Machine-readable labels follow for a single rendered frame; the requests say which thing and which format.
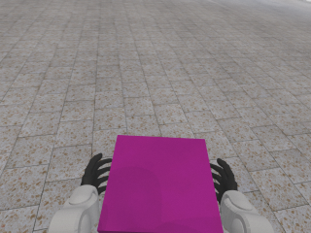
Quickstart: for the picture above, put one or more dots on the robot right hand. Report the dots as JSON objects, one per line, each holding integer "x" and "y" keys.
{"x": 226, "y": 179}

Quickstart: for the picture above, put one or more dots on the carton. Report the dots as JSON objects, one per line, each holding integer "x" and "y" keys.
{"x": 160, "y": 185}

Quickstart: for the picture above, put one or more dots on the robot right forearm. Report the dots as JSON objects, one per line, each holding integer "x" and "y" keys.
{"x": 239, "y": 216}

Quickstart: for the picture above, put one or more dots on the robot left forearm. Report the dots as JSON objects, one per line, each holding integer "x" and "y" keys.
{"x": 79, "y": 213}

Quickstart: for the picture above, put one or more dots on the robot left hand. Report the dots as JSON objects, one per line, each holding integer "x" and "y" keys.
{"x": 92, "y": 173}

